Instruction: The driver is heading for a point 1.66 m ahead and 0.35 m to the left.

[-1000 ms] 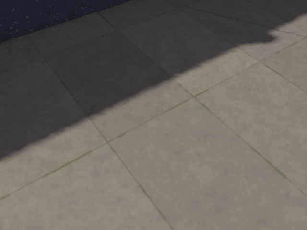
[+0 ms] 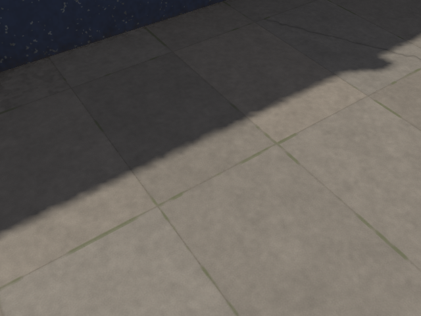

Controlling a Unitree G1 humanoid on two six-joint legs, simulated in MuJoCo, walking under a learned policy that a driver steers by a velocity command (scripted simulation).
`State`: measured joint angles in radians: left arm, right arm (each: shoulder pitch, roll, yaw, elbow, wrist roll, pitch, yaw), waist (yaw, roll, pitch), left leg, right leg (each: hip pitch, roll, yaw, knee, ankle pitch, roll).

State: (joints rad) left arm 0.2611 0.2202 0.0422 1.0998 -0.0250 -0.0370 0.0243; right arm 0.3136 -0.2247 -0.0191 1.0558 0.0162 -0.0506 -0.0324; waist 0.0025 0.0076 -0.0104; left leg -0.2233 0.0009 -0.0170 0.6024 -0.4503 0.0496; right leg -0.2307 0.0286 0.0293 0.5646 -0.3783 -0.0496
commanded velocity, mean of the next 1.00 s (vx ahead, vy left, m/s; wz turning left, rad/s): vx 0.40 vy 0.00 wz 0.00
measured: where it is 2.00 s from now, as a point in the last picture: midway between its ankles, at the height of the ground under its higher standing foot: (222, 300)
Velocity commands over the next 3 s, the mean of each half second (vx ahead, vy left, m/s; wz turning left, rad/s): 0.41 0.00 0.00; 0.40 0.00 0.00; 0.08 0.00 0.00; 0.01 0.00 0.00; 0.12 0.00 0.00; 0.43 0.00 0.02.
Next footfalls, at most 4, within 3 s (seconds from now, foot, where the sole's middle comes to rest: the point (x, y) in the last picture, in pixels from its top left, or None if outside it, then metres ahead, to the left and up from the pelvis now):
0.48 right None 0.39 -0.11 -0.77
0.98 left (186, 279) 0.66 0.11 -0.77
1.30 right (259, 298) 0.60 -0.12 -0.77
2.98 right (248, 186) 1.06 -0.12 -0.77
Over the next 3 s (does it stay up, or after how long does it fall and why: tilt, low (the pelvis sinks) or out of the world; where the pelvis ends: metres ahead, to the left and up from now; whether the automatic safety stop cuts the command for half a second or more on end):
stays up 0.88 -0.01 -0.02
